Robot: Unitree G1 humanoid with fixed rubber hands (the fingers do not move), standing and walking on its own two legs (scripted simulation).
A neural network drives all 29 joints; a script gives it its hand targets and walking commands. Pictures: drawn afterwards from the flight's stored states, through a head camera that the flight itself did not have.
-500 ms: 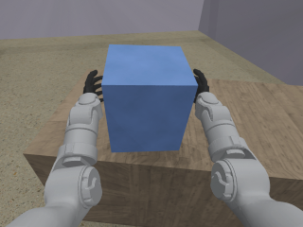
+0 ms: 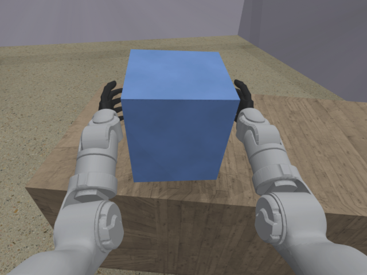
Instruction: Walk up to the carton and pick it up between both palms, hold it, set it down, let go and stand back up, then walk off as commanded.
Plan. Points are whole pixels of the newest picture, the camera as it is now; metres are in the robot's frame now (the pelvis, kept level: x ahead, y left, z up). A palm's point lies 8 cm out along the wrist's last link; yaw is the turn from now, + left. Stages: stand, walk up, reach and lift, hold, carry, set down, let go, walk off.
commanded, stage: reach and lift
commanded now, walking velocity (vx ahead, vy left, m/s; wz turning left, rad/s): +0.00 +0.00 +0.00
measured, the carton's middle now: (175, 117) +0.43 +0.05 +0.16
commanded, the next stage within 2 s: hold in 0.46 s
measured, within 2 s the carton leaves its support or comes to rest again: neither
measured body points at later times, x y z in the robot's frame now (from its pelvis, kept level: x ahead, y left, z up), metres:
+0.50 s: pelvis +0.00 +0.00 +0.00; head -0.06 +0.01 +0.45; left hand +0.39 +0.19 +0.22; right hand +0.41 -0.11 +0.23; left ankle +0.04 +0.13 -0.74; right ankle +0.05 -0.11 -0.74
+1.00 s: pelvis +0.00 +0.00 +0.00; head -0.07 +0.01 +0.44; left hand +0.38 +0.19 +0.23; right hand +0.40 -0.12 +0.24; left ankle +0.04 +0.13 -0.74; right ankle +0.05 -0.11 -0.74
